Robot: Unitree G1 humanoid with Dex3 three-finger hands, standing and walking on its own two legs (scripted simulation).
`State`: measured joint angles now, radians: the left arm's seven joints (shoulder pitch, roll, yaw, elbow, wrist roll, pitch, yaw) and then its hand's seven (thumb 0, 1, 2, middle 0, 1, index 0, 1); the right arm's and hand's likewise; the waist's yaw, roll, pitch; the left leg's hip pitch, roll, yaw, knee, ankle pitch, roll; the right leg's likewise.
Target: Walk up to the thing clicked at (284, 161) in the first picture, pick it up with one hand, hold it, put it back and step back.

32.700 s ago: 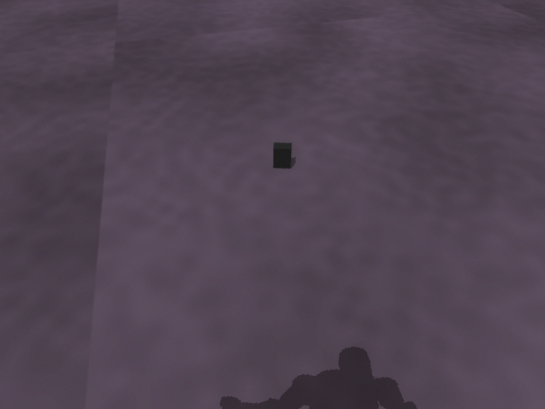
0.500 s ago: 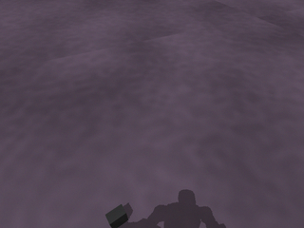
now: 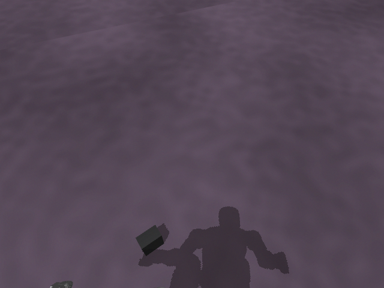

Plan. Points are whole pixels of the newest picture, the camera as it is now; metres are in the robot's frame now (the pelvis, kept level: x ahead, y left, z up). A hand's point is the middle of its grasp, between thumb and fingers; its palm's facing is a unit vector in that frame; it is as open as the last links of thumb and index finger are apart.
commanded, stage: step back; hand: left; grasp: from the side
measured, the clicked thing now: (150, 240) +0.39 +0.21 -0.69
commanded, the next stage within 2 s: none
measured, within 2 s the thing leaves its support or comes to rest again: neither
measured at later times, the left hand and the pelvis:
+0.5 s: hand out of the picture +0.01 +0.27 -0.16, palm faces -0.11 -0.92 -0.38, open 7.4 cm; pelvis -0.11 +0.01 -0.01, yaw -6 degrees
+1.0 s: hand out of the picture -0.12 +0.26 -0.15, palm faces +0.01 -0.94 -0.35, open 7.4 cm; pelvis -0.25 +0.01 +0.00, yaw +2 degrees
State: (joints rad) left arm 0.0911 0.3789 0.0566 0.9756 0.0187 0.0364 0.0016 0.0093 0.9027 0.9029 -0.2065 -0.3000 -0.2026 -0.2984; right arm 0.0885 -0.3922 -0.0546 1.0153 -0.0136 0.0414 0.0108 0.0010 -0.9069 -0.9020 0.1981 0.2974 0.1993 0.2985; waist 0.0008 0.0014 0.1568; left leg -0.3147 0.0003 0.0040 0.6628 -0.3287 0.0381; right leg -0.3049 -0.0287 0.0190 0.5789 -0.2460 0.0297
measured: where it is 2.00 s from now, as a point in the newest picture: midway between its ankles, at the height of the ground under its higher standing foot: outside the picture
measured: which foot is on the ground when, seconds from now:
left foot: down 0.00-0.56, up 0.58-0.88, down 0.90-1.00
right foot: down 0.00-0.04, up 0.06-0.50, down 0.52-0.92, up 0.94-1.00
